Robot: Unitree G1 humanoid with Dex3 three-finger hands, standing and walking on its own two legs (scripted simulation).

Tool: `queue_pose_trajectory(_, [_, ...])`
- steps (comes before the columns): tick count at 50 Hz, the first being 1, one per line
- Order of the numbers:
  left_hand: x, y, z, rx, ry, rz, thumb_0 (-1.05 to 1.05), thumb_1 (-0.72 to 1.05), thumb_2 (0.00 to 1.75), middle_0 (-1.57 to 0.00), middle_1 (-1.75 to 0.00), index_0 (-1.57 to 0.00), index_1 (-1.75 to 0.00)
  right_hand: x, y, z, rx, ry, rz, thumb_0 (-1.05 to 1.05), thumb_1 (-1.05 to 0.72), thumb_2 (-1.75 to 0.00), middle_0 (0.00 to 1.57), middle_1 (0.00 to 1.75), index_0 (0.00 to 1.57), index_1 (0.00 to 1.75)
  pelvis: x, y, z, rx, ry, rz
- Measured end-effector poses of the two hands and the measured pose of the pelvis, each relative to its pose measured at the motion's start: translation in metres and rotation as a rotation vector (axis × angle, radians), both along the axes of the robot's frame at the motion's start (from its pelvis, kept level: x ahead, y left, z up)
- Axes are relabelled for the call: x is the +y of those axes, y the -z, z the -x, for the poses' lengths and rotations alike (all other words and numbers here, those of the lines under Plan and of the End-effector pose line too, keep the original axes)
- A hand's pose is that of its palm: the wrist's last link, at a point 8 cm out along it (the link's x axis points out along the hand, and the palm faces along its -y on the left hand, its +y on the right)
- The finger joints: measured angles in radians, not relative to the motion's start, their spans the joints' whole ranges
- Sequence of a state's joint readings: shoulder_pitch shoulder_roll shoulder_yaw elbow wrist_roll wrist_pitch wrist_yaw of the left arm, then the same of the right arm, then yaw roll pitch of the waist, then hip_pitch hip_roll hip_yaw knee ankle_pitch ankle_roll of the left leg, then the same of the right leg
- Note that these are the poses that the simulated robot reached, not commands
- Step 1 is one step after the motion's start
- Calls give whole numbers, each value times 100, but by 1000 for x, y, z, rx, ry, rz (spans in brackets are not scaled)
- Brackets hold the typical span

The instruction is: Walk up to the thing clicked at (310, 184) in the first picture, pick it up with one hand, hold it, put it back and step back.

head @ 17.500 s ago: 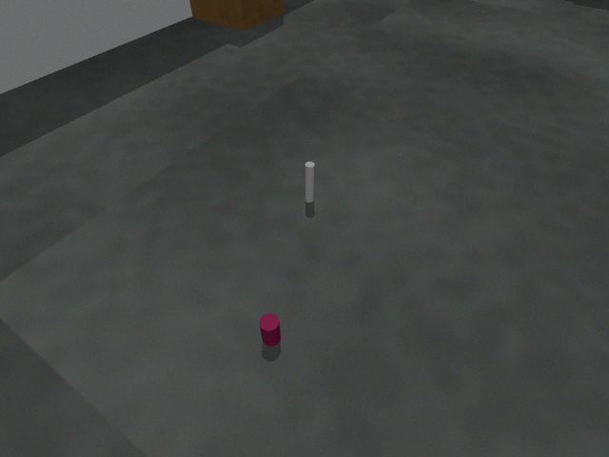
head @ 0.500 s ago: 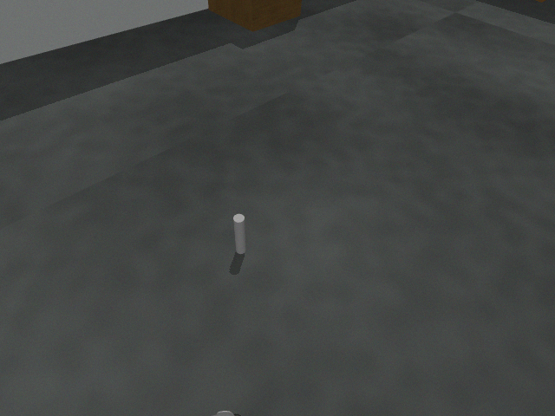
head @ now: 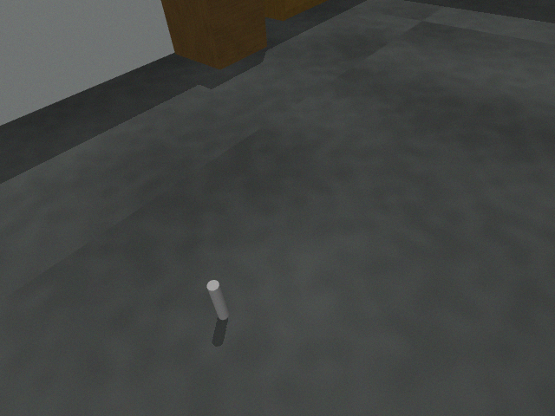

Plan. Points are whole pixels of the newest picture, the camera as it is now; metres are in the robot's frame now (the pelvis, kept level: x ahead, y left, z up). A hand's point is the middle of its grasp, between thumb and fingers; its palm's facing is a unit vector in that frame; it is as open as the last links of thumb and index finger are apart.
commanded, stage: walk up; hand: left
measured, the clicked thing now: (218, 300) +0.68 +0.25 -0.65
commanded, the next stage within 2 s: none
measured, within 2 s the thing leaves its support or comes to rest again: neither
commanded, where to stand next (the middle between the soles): +0.36 +0.04 m, yaw +2 degrees
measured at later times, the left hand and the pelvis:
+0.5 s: hand out of the picture +0.17 +0.29 -0.14, palm faces +0.04 -0.93 -0.38, open 7.4 cm; pelvis +0.16 +0.01 +0.00, yaw +4 degrees
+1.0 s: hand (137, 333) +0.32 +0.27 -0.12, palm faces +0.02 -0.89 -0.45, open 7.4 cm; pelvis +0.27 -0.01 +0.00, yaw +3 degrees
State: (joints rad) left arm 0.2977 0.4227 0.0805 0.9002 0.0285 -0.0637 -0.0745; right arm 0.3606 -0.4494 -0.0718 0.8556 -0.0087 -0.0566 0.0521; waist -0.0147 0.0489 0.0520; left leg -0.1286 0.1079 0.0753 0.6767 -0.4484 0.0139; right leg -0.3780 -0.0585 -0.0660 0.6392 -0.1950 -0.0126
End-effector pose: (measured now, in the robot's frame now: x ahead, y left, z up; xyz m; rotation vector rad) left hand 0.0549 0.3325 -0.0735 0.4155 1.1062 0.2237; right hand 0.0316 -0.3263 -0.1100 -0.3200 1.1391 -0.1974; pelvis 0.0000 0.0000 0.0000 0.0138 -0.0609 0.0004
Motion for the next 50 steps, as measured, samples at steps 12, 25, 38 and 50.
queue_pose_trajectory(12, [-39,-24,-48,-4,-50,5,1,90,90,-21,-30,-20,-30,-6,-10,-106,8,-59,-63,1,-91,-90,20,30,20,30,-22,-24,-71,9,-14,1])
queue_pose_trajectory(25, [0,25,-106,71,-108,61,1,90,90,-21,-30,-20,-30,23,-25,-227,5,-145,34,1,-90,-90,20,30,20,30,9,-5,-163,23,-67,25])
queue_pose_trajectory(38, [7,16,-209,36,-57,80,1,91,90,-20,-30,-20,-30,39,-41,-286,-74,-109,32,1,-90,-90,21,30,21,30,20,-16,-232,-4,-49,5])
queue_pose_trajectory(50, [-20,2,-257,11,-63,-17,1,90,90,-20,-30,-20,-30,18,14,-322,35,-84,-40,1,-90,-90,20,30,20,30,-6,-2,-274,-4,-49,1])
